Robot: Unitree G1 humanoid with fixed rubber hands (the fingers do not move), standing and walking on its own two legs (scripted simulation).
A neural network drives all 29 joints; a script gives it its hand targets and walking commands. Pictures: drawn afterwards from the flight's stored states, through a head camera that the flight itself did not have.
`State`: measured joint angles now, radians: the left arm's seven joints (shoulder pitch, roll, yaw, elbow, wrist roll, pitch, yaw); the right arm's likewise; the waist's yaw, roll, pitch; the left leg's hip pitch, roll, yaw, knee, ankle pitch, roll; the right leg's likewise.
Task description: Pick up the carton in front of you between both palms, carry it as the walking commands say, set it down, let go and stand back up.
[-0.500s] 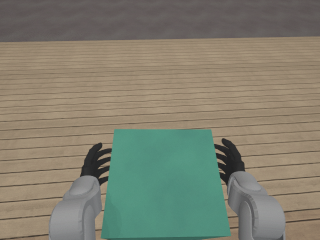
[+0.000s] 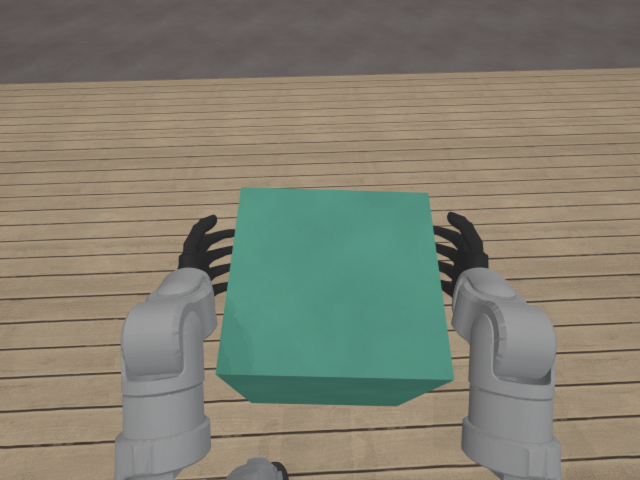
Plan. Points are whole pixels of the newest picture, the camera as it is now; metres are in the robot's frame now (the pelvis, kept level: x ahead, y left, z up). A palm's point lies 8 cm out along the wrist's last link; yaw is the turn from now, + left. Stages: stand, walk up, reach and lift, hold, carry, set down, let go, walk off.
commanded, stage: carry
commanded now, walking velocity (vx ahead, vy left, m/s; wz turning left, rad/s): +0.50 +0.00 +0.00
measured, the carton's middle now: (328, 310) +0.32 +0.00 +0.03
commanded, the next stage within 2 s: none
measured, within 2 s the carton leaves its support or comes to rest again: neither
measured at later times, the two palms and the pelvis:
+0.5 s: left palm (235, 124) +0.69 +0.18 +0.07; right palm (399, 124) +0.68 -0.12 +0.08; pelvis +0.34 +0.04 -0.03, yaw +0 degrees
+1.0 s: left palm (245, 50) +1.01 +0.20 +0.06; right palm (369, 52) +1.02 -0.10 +0.05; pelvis +0.68 +0.04 -0.06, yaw +0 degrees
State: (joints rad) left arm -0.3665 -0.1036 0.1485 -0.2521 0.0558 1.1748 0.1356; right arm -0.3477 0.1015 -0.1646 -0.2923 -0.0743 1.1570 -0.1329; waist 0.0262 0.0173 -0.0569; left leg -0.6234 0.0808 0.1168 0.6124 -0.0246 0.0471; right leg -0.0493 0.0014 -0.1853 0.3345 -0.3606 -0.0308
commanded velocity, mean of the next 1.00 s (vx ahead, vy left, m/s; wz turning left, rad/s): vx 0.50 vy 0.00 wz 0.00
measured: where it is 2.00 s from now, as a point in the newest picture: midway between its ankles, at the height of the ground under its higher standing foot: (309, 224)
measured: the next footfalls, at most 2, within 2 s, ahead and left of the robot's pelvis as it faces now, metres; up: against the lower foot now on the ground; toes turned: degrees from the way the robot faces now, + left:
left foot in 0.08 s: +0.24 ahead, +0.09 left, -0.02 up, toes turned +6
right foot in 0.56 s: +0.56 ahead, -0.02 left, -0.04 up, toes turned -3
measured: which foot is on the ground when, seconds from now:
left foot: up 0.00-0.06, down 0.08-0.56, up 0.58-1.00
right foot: down 0.00-0.08, up 0.10-0.54, down 0.56-1.00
